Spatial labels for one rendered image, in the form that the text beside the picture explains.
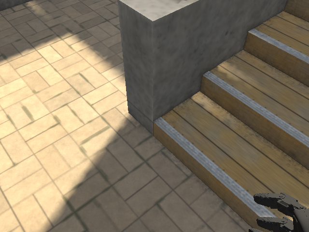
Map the robot right hand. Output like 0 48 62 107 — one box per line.
248 192 309 232

